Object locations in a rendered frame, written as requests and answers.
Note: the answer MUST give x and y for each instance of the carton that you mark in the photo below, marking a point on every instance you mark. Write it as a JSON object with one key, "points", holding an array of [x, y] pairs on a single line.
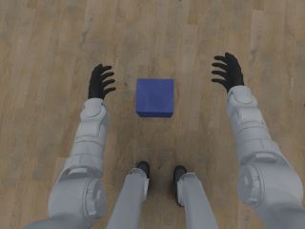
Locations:
{"points": [[154, 97]]}

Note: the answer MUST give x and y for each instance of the robot right hand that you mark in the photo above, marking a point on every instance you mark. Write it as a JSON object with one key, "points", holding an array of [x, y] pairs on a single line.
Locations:
{"points": [[233, 75]]}

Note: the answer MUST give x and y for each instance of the robot left hand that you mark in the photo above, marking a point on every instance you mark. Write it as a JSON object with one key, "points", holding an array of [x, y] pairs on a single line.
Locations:
{"points": [[96, 87]]}

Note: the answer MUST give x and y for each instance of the left robot shin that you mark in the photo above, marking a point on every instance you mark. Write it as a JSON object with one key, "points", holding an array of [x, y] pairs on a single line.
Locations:
{"points": [[137, 171]]}

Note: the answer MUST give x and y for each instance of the right robot upper arm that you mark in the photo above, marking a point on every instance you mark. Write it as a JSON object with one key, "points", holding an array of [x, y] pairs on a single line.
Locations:
{"points": [[274, 192]]}

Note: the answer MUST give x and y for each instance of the left robot upper arm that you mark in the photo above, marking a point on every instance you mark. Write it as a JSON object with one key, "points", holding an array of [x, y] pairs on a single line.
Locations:
{"points": [[74, 204]]}

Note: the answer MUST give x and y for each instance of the robot left foot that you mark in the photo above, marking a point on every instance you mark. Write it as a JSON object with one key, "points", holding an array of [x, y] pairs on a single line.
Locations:
{"points": [[145, 167]]}

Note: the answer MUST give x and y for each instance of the left robot forearm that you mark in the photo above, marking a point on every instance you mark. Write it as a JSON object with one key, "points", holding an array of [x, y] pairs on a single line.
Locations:
{"points": [[89, 144]]}

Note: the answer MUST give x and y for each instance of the right robot forearm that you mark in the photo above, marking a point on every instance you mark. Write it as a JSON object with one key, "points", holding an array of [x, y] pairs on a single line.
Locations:
{"points": [[251, 135]]}

